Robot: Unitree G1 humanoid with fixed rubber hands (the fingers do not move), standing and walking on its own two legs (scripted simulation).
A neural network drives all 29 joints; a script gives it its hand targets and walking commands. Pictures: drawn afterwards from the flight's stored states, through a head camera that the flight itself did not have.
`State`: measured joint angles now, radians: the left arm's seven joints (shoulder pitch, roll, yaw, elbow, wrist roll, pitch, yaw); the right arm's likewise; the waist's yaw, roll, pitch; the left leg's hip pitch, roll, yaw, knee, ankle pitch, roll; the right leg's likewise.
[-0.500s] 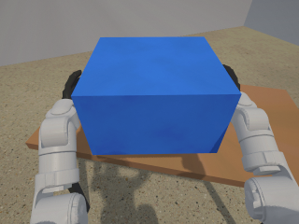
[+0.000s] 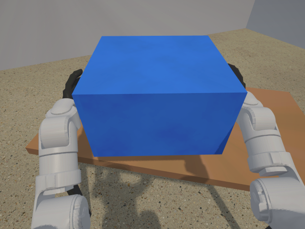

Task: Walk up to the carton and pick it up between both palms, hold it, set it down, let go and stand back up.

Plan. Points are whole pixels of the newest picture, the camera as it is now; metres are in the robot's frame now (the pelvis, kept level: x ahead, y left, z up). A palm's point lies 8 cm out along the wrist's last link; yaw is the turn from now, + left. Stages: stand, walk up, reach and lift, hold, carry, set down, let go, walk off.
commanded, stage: hold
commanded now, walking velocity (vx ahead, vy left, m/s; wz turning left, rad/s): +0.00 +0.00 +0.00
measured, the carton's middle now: (156, 90) +0.41 -0.01 +0.20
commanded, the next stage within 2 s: none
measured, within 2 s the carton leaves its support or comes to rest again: neither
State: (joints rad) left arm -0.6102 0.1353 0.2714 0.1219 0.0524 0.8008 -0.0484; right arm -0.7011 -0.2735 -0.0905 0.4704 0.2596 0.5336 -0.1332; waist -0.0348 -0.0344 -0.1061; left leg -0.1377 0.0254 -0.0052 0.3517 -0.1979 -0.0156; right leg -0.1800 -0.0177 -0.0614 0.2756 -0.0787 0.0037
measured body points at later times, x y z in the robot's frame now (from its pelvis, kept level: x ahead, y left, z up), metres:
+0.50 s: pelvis +0.00 +0.00 +0.00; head -0.05 +0.02 +0.45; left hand +0.37 +0.20 +0.21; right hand +0.38 -0.21 +0.22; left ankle -0.01 +0.13 -0.75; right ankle +0.04 -0.12 -0.75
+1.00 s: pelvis +0.00 +0.00 +0.00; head -0.05 +0.02 +0.45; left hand +0.37 +0.20 +0.21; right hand +0.38 -0.21 +0.22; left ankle -0.01 +0.13 -0.75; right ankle +0.04 -0.12 -0.75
